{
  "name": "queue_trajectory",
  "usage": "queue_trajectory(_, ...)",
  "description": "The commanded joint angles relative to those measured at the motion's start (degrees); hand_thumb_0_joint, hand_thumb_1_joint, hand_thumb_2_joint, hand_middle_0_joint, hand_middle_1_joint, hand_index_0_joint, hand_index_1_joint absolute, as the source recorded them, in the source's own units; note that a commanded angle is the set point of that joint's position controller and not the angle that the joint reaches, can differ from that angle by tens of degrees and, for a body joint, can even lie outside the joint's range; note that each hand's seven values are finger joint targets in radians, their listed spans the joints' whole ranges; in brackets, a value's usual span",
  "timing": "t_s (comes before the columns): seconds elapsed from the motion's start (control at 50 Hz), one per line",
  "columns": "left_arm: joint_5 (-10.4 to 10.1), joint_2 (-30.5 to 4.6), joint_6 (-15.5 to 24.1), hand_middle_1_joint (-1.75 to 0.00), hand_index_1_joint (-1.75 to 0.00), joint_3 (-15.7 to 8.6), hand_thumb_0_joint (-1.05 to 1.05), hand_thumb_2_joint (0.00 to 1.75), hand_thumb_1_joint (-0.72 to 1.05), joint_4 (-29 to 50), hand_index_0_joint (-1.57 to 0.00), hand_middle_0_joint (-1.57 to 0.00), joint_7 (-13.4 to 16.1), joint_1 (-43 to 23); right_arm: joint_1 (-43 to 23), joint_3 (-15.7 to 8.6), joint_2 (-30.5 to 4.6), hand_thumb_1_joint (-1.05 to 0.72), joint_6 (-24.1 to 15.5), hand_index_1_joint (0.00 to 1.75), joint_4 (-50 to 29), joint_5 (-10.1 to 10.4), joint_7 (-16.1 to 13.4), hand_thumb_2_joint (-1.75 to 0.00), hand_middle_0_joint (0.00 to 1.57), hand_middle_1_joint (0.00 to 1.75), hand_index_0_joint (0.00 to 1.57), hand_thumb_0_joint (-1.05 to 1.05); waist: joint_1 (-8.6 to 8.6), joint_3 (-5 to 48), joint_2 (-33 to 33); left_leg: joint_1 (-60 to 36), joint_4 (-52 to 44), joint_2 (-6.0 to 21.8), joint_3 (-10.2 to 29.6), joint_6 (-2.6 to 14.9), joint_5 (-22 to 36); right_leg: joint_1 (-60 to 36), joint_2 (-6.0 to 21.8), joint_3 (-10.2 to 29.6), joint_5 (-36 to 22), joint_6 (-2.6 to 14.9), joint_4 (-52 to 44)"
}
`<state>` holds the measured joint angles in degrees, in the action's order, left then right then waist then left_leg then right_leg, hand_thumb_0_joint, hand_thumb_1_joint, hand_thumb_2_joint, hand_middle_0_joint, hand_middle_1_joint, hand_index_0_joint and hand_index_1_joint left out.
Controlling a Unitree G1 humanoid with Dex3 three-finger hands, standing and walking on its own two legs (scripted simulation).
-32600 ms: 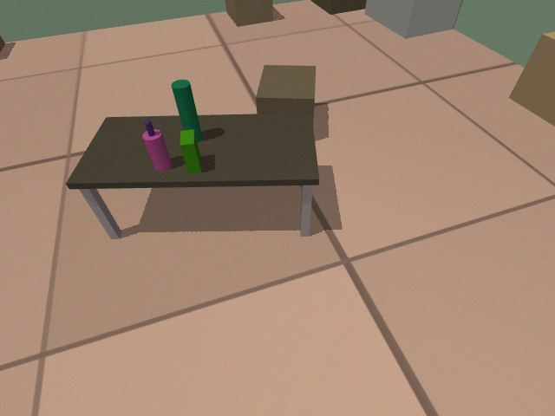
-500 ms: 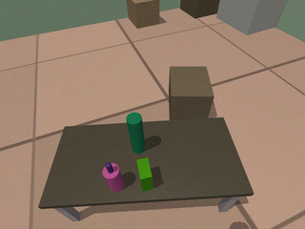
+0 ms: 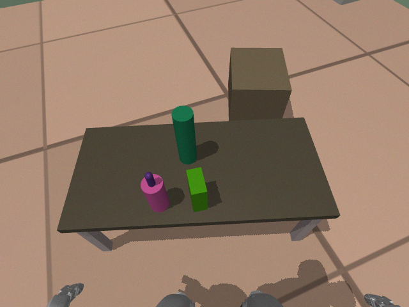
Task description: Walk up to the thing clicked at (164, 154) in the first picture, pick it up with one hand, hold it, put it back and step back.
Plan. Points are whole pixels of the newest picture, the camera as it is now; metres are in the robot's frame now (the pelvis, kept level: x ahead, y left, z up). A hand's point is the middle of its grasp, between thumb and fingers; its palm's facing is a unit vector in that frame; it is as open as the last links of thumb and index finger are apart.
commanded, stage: step back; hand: left
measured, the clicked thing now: (154, 190) +0.49 +0.18 -0.27
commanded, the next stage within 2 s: none
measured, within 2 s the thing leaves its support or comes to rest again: neither
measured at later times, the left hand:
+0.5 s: hand out of the picture +0.02 +0.27 -0.14, palm faces -0.11 -0.91 -0.40, open 7.3 cm
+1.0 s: hand out of the picture -0.12 +0.30 -0.14, palm faces -0.05 -0.93 -0.37, open 7.3 cm
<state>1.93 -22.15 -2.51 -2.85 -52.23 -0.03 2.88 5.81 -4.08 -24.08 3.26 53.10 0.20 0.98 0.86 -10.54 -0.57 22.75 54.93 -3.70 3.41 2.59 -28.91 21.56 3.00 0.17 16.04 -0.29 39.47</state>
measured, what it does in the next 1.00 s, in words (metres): walks backwards: left foot, then right foot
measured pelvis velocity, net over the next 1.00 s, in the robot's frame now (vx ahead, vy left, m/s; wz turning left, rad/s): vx -0.23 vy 0.04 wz -0.06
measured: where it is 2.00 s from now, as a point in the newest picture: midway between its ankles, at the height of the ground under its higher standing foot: outside the picture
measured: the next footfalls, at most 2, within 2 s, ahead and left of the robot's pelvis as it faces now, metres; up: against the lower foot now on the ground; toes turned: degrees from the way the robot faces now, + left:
left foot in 0.08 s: +0.00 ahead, +0.13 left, +0.00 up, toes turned -2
right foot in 0.44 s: -0.06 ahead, -0.10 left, +0.00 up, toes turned -1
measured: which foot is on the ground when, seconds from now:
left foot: up 0.00-0.06, down 0.08-0.46, up 0.48-0.76, down 0.78-1.00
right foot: down 0.00-0.08, up 0.10-0.42, down 0.44-0.80, up 0.82-1.00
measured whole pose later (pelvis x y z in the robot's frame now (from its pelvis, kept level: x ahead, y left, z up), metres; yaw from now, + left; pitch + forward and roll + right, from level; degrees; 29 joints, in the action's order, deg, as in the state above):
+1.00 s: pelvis -0.23 +0.04 +0.01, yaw -4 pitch -2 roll -1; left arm 0.9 -23.3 -4.1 -5.1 -46.6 0.2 9.9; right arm 9.2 -2.3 -20.8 1.0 49.4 -2.2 -0.8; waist -0.6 -9.8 -2.5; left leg 17.2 33.5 0.8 1.0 0.8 -14.2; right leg 25.9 -6.7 8.8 29.2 -0.8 66.8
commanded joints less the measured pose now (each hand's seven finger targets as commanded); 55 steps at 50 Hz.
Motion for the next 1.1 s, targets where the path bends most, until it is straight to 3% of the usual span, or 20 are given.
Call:
queue_trajectory(0.0, 0.3, -15.4, 1.2, -0.30, -0.30, -4.1, 0.00, 0.90, 0.90, 7.4, -0.20, -0.20, 1.6, -4.7, 11.0, -2.6, -9.5, -0.90, -1.5, 0.30, -1.6, -0.7, -0.6, -0.90, 0.20, 0.30, 0.20, 0.00, 1.65, 13.9, -10.1, -5.6, -15.8, 3.7, -0.6, -0.69, 4.2, -6.1, 12.2, 11.6, -17.4, 9.57, -7.4)
queue_trajectory(0.02, -0.3, -14.8, 0.5, -0.30, -0.30, -3.8, 0.00, 0.90, 0.90, 7.5, -0.20, -0.20, 1.4, -3.9, 11.4, -2.7, -9.3, -0.90, -2.0, 0.30, -1.0, -1.3, -0.8, -0.90, 0.20, 0.30, 0.20, 0.00, 1.78, 13.8, -6.8, -8.6, -25.4, 2.8, -2.4, -0.99, 12.0, -5.9, 9.5, 9.5, -15.4, 8.03, -2.8)
queue_trajectory(0.04, -0.9, -12.1, -0.1, -0.30, -0.30, -3.3, 0.00, 0.90, 0.90, 7.7, -0.20, -0.20, 1.2, -0.3, 8.9, -3.1, -10.7, -0.90, -2.6, 0.30, -2.1, -2.7, -1.2, -0.90, 0.20, 0.30, 0.20, 0.00, -0.16, 12.6, 1.6, -10.1, -32.7, 7.5, 6.0, -0.24, 21.7, -2.6, 3.8, 6.5, -8.3, 5.56, 4.7)
queue_trajectory(0.06, -1.3, -8.7, -0.1, -0.30, -0.30, -2.7, 0.00, 0.90, 0.90, 8.4, -0.20, -0.20, 1.3, 1.7, 6.7, -4.0, -15.9, -0.90, -3.0, 0.30, -3.6, -3.8, -1.3, -0.90, 0.20, 0.30, 0.20, 0.00, -1.96, 11.9, 14.7, -15.5, -34.2, 19.0, 22.7, 3.38, 37.5, 8.7, -6.2, 3.4, 14.4, 2.59, 13.9)
queue_trajectory(0.08, -0.7, -11.2, -0.3, -0.30, -0.30, -3.6, 0.00, 0.90, 0.90, 8.3, -0.20, -0.20, 2.2, -0.7, 6.4, -4.6, -19.8, -0.90, -3.0, 0.30, -4.6, -2.7, -1.1, -0.90, 0.20, 0.30, 0.20, 0.00, 1.11, 12.9, 12.6, -10.9, -33.3, 24.6, 26.4, 10.54, 45.1, 7.6, -9.0, 9.3, 22.8, 1.26, 21.3)
queue_trajectory(0.16, -1.8, -11.1, -0.1, -0.30, -0.30, -3.7, 0.00, 0.90, 0.90, 6.0, -0.20, -0.20, 2.2, 3.6, 0.0, -2.9, -13.0, -0.90, -3.3, 0.30, -6.0, -2.3, -2.9, -0.90, 0.20, 0.30, 0.20, 0.00, -2.66, 12.4, 8.6, -16.2, -27.4, 17.3, 11.7, 9.56, 46.4, 11.2, -9.0, 12.4, 13.1, 1.31, 31.6)
queue_trajectory(0.28, -1.0, -10.1, 0.8, -0.30, -0.30, -3.9, 0.00, 0.90, 0.90, 8.9, -0.20, -0.20, 1.4, 1.8, 7.4, -2.8, -11.7, -0.90, -2.9, 0.30, -6.0, -1.5, -3.6, -0.90, 0.20, 0.30, 0.20, 0.00, 1.98, 13.7, 7.9, -25.8, -24.2, 18.7, 11.4, 11.45, 51.5, 9.1, -7.1, 7.9, 14.1, -1.07, 17.2)
queue_trajectory(0.34, -0.9, -9.7, 1.1, -0.30, -0.30, -3.9, 0.00, 0.90, 0.90, 8.2, -0.20, -0.20, 1.1, 4.6, 5.4, -2.9, -12.8, -0.90, -2.4, 0.30, -7.3, -1.4, -3.3, -0.90, 0.20, 0.30, 0.20, 0.00, 0.86, 14.3, 8.5, -20.4, -23.1, 17.5, 8.9, 10.15, 44.4, 0.9, -5.0, 3.5, 11.5, -0.09, 4.2)
queue_trajectory(0.42, 0.2, -10.6, 2.1, -0.30, -0.30, -4.7, 0.00, 0.90, 0.90, 5.6, -0.20, -0.20, 1.2, 11.2, 1.9, -1.6, -10.7, -0.90, -1.6, 0.30, -8.2, -0.1, -2.6, -0.90, 0.20, 0.30, 0.20, 0.00, -2.20, 16.9, 5.1, -8.0, -16.8, 14.0, 6.1, 4.32, 30.5, -16.2, -1.7, 5.7, -10.6, 2.67, -15.6)
queue_trajectory(0.46, 0.0, -19.6, 2.1, -0.30, -0.30, -6.4, 0.00, 0.90, 0.90, 8.2, -0.20, -0.20, 0.9, 6.3, -0.2, -1.7, -8.9, -0.90, -1.1, 0.30, -8.7, 0.5, -3.1, -0.90, 0.20, 0.30, 0.20, 0.00, -3.95, 11.1, -16.0, 0.3, 6.3, -1.5, 0.5, -1.77, -7.2, -4.3, 19.3, 32.4, -21.4, 18.88, -20.3)
queue_trajectory(0.48, 0.0, -18.0, 2.4, -0.30, -0.30, -6.4, 0.00, 0.90, 0.90, 9.4, -0.20, -0.20, 0.8, 5.8, 1.3, -2.1, -10.4, -0.90, -0.8, 0.30, -7.9, 0.2, -3.2, -0.90, 0.20, 0.30, 0.20, 0.00, -2.91, 8.9, -10.6, 1.1, 13.8, -0.7, 6.2, -2.23, -8.7, -2.7, 19.7, 32.3, -22.1, 19.56, -19.9)
queue_trajectory(0.56, -0.3, -12.4, 1.8, -0.30, -0.30, -5.1, 0.00, 0.90, 0.90, 11.2, -0.20, -0.20, 1.5, 2.1, 5.8, -1.1, -9.9, -0.90, -1.9, 0.30, -6.1, 0.4, -3.3, -0.90, 0.20, 0.30, 0.20, 0.00, -0.91, 9.8, -7.4, 3.1, 13.4, -2.3, 5.3, -3.56, -0.3, -7.1, 9.0, 14.3, -26.7, 13.24, -13.7)
queue_trajectory(0.68, 0.0, -12.9, 0.8, -0.30, -0.30, -4.9, 0.00, 0.90, 0.90, 12.3, -0.20, -0.20, 1.6, 6.1, 5.7, -1.1, -8.8, -0.90, -2.4, 0.30, -7.1, -0.7, -3.0, -0.90, 0.20, 0.30, 0.20, 0.00, -3.15, 13.6, -11.7, -0.3, -12.8, 1.7, -0.6, -3.48, 0.1, -16.2, 9.5, 14.6, -26.2, 12.35, -9.9)
queue_trajectory(0.74, -0.9, -12.7, -0.2, -0.30, -0.30, -4.3, 0.00, 0.90, 0.90, 13.4, -0.20, -0.20, 1.0, 3.7, 10.2, -2.1, -8.7, -0.90, -3.1, 0.30, -5.2, -1.7, -2.5, -0.90, 0.20, 0.30, 0.20, 0.00, 0.03, 14.5, -8.2, -10.6, -31.8, 1.6, -3.4, -1.93, 16.7, -9.8, 6.9, 12.4, -17.1, 7.99, -5.0)
queue_trajectory(0.76, -1.0, -10.7, -0.5, -0.30, -0.30, -3.8, 0.00, 0.90, 0.90, 13.4, -0.20, -0.20, 0.8, 5.5, 9.5, -2.9, -11.4, -0.90, -3.4, 0.30, -5.7, -2.7, -2.5, -0.90, 0.20, 0.30, 0.20, 0.00, -0.81, 14.5, -1.9, -14.5, -34.0, 8.6, 7.0, 0.17, 16.9, -2.1, 3.2, 11.7, -7.7, 5.25, -1.1)
queue_trajectory(0.78, -1.2, -9.0, -0.2, -0.30, -0.30, -3.4, 0.00, 0.90, 0.90, 14.1, -0.20, -0.20, 0.9, 4.5, 6.6, -4.2, -18.1, -0.90, -3.4, 0.30, -6.9, -2.9, -2.0, -0.90, 0.20, 0.30, 0.20, 0.00, -0.42, 12.9, 13.0, -14.6, -37.7, 21.6, 24.1, 7.04, 21.5, 8.3, -7.3, 5.4, 11.7, 2.18, 9.1)
queue_trajectory(0.8, -0.4, -11.6, -0.2, -0.30, -0.30, -4.9, 0.00, 0.90, 0.90, 13.7, -0.20, -0.20, 1.7, 0.9, 5.4, -4.7, -20.4, -0.90, -3.5, 0.30, -7.7, -2.6, -1.8, -0.90, 0.20, 0.30, 0.20, 0.00, 2.31, 11.9, 13.2, -5.4, -38.5, 28.3, 29.4, 14.32, 26.3, 3.8, -8.5, 9.2, 21.2, 1.15, 22.2)
queue_trajectory(0.88, -1.3, -11.8, -0.3, -0.30, -0.30, -5.5, 0.00, 0.90, 0.90, 9.9, -0.20, -0.20, 1.3, 7.8, -0.6, -2.6, -12.7, -0.90, -3.9, 0.30, -8.6, -2.2, -2.8, -0.90, 0.20, 0.30, 0.20, 0.00, -3.34, 10.4, 6.8, -9.3, -31.2, 18.6, 11.3, 9.53, 36.3, 6.8, -9.0, 11.8, 12.4, 0.96, 33.4)
queue_trajectory(1.0, -0.6, -10.3, -0.1, -0.30, -0.30, -5.0, 0.00, 0.90, 0.90, 10.4, -0.20, -0.20, 0.5, 7.4, 4.1, -3.2, -13.2, -0.90, -3.4, 0.30, -9.2, -2.0, -3.1, -0.90, 0.20, 0.30, 0.20, 0.00, 0.32, 12.1, 10.0, -17.8, -28.3, 19.8, 10.4, 12.55, 37.9, 5.4, -6.6, 7.3, 15.1, -1.92, 19.0)
queue_trajectory(1.08, -0.6, -9.4, 0.5, -0.30, -0.30, -4.7, 0.00, 0.90, 0.90, 7.6, -0.20, -0.20, 0.1, 12.0, 1.7, -3.1, -14.3, -0.90, -2.3, 0.30, -10.5, -2.0, -2.8, -0.90, 0.20, 0.30, 0.20, 0.00, -1.30, 15.2, 12.5, -13.6, -24.1, 17.4, 7.9, 8.87, 34.9, -5.8, -4.3, 1.5, 7.7, 0.06, -3.8)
